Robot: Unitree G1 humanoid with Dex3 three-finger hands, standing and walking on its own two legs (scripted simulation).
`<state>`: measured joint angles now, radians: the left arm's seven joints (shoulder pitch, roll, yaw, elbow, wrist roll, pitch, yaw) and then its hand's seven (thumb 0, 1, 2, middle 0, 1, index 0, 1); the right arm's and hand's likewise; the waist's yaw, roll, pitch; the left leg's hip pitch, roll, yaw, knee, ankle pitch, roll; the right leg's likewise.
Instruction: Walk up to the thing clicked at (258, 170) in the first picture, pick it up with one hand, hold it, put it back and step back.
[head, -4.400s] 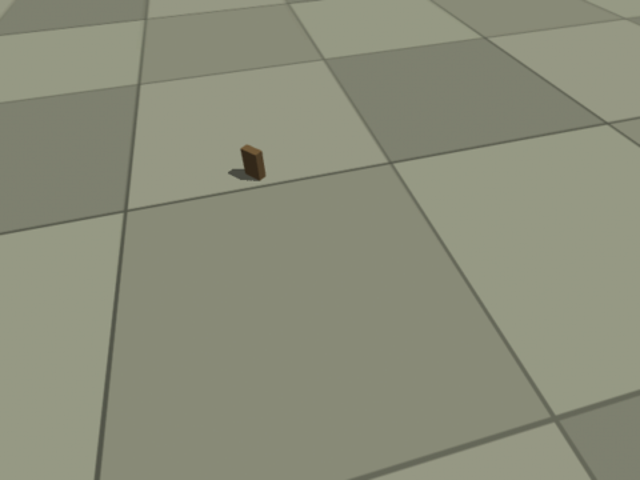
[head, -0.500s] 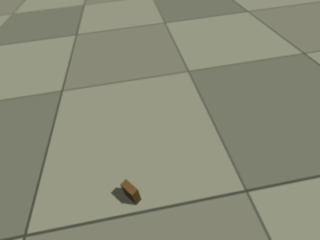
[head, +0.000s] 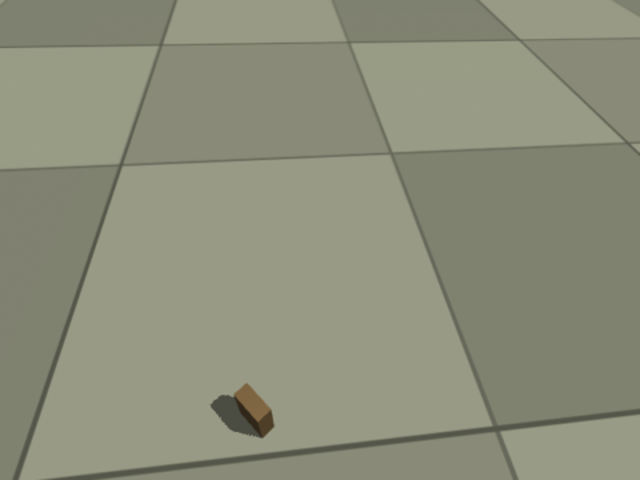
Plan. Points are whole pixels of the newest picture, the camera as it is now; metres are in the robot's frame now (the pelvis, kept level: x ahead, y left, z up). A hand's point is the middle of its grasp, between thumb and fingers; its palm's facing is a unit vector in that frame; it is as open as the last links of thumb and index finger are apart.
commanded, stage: walk up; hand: left
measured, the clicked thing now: (254, 411) +0.42 +0.19 -0.68
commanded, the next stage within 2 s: stand in 1.70 s
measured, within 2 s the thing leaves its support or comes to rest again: neither
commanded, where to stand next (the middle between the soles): +0.09 -0.02 m, yaw -2 degrees
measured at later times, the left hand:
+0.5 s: hand out of the picture +0.11 +0.25 -0.13, palm faces -0.06 -0.91 -0.40, open 7.4 cm
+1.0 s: hand (154, 477) +0.17 +0.24 -0.13, palm faces -0.05 -0.94 -0.32, open 7.4 cm
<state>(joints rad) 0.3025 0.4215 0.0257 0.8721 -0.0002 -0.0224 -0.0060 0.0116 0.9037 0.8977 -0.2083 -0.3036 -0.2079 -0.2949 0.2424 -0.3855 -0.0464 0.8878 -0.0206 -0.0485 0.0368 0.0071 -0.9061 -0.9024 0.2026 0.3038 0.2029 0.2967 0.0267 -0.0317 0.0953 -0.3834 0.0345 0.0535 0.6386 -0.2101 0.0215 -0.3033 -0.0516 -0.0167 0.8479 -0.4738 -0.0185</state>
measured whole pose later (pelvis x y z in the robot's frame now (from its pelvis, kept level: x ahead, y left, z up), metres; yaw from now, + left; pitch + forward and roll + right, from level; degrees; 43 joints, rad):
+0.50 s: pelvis +0.04 -0.02 +0.01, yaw -2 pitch -3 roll +0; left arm 0.20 0.36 0.01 1.01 0.01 -0.02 -0.01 0.01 0.90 0.90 -0.21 -0.30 -0.21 -0.29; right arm 0.17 -0.39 -0.01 0.99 0.00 -0.02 0.01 0.01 -0.91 -0.90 0.20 0.30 0.20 0.30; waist 0.01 0.05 0.08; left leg -0.28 0.03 0.04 0.59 -0.24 -0.01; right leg -0.28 -0.03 -0.01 0.61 -0.29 0.01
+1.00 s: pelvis +0.06 -0.01 +0.03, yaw -2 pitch -2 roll +0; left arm 0.06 0.36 0.00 1.14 0.00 0.00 -0.01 0.01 0.90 0.90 -0.21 -0.30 -0.21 -0.29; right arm 0.09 -0.37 0.00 1.15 -0.01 -0.03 0.01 0.01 -0.90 -0.90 0.20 0.30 0.20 0.30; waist -0.01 -0.01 0.04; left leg -0.16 0.03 0.05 0.37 -0.18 0.00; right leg -0.14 -0.03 -0.01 0.35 -0.18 0.02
